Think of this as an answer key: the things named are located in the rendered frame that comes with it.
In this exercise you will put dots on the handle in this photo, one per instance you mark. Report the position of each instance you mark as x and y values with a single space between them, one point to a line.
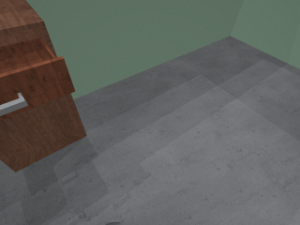
13 105

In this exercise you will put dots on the cabinet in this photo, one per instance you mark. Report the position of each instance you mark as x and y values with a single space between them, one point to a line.
32 135

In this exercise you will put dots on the drawer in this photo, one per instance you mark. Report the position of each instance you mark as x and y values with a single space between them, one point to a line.
30 68

